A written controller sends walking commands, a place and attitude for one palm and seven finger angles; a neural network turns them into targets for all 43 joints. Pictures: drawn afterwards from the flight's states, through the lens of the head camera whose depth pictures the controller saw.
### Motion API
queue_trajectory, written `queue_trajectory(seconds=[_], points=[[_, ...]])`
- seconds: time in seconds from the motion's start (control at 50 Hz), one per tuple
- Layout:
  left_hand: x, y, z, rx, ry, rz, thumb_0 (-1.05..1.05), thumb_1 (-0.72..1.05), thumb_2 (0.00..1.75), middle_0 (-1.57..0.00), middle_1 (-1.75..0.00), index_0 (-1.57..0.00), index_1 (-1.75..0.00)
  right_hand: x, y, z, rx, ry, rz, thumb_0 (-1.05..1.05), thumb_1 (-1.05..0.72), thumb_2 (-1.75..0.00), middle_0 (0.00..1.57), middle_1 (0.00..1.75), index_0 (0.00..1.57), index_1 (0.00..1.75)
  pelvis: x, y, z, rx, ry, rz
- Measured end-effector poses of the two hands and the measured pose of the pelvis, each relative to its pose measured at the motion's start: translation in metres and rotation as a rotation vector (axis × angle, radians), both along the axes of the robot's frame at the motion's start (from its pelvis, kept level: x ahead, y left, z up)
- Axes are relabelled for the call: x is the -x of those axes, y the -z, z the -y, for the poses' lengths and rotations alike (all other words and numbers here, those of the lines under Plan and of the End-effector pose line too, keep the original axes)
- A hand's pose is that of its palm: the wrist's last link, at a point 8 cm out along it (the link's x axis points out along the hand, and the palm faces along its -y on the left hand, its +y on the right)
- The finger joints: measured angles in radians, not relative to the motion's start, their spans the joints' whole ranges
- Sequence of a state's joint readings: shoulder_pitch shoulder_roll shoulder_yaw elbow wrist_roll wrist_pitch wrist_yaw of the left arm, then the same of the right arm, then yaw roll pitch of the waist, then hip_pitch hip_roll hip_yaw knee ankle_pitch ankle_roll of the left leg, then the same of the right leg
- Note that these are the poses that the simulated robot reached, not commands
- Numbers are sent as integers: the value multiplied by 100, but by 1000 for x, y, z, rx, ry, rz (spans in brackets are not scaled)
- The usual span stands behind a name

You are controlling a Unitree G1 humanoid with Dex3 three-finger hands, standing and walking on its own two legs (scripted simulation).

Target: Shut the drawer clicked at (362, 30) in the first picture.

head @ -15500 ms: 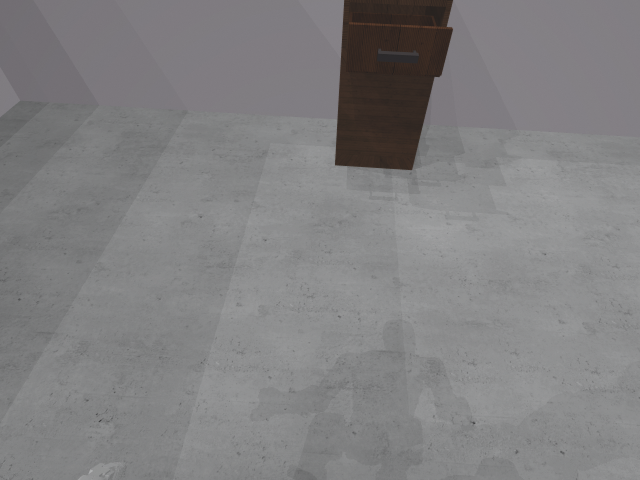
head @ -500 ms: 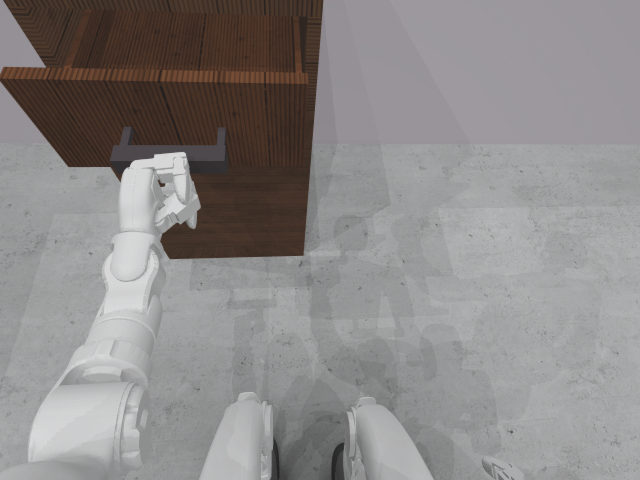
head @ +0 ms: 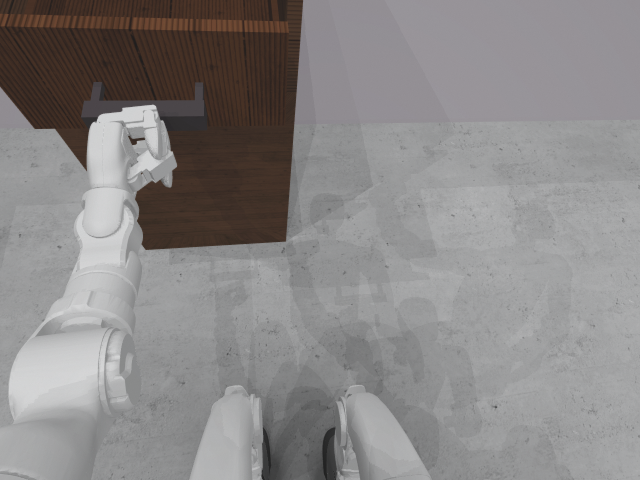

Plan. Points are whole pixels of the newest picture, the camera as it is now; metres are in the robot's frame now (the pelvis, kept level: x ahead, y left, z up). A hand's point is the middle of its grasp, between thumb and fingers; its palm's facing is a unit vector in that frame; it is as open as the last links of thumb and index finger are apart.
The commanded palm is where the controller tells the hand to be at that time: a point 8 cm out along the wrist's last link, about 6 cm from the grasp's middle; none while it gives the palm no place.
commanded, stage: push the drawer shut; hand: left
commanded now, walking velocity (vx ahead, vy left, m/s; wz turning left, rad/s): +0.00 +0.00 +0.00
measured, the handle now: (148, 102) +0.58 +0.19 +0.04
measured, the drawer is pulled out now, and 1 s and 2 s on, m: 0.07 0.00 0.00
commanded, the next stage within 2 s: pull the fist back off the drawer in 0.94 s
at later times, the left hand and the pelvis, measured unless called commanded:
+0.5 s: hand (169, 115) +0.56 +0.16 +0.04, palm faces +0.05 -1.00 -0.03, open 3.1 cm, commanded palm +0.56 +0.19 +0.05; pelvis +0.00 +0.00 -0.01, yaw -2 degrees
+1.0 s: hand (164, 102) +0.58 +0.17 +0.04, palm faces +0.07 -1.00 -0.04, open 3.0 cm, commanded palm +0.62 +0.16 +0.05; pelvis -0.02 +0.00 -0.02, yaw -1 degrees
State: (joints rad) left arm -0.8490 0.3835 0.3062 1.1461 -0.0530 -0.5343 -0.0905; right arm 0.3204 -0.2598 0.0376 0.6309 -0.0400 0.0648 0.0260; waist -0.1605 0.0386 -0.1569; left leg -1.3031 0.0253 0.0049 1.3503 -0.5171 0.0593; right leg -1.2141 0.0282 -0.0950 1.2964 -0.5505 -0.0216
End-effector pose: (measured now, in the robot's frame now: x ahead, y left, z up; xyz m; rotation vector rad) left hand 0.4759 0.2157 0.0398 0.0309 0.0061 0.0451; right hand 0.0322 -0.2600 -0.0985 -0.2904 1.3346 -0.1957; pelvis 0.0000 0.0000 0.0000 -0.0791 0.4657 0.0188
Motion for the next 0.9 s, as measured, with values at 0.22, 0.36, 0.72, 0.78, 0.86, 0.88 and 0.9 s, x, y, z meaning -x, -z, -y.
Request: queue_trajectory(seconds=[0.22,0.36,0.72,0.78,0.86,0.88,0.9], points=[[-29,-2,2,-2,-5,-4,-2,79,93,-140,-160,-140,-160,16,2,3,19,13,-44,1,-90,-90,20,30,20,30,2,7,1,13,1,-30],[-44,-4,1,0,-6,-11,0,79,93,-140,-160,-140,-160,34,0,1,18,40,-87,1,-90,-90,20,30,20,30,2,8,1,18,8,-43],[-76,-5,-6,4,-3,-17,1,72,93,-140,-160,-140,-160,67,-2,-6,34,68,-171,1,-90,-90,20,30,20,30,4,18,0,38,10,-86],[-77,-4,-8,2,-7,-17,0,68,94,-140,-160,-140,-160,70,-1,-7,36,61,-181,1,-90,-90,20,30,20,30,7,20,0,42,6,-92],[-78,-4,-10,-2,-14,-20,-1,65,95,-140,-160,-140,-160,73,0,-7,45,54,-180,1,-90,-90,20,30,20,30,11,23,0,48,1,-97],[-78,-4,-11,-3,-15,-21,-1,64,95,-140,-160,-140,-160,74,0,-7,48,52,-178,1,-90,-90,20,30,20,30,12,23,0,49,0,-97],[-78,-4,-11,-4,-17,-22,-1,64,96,-140,-160,-140,-160,74,0,-7,51,51,-175,1,-90,-90,20,30,20,30,13,24,0,51,-2,-98]])
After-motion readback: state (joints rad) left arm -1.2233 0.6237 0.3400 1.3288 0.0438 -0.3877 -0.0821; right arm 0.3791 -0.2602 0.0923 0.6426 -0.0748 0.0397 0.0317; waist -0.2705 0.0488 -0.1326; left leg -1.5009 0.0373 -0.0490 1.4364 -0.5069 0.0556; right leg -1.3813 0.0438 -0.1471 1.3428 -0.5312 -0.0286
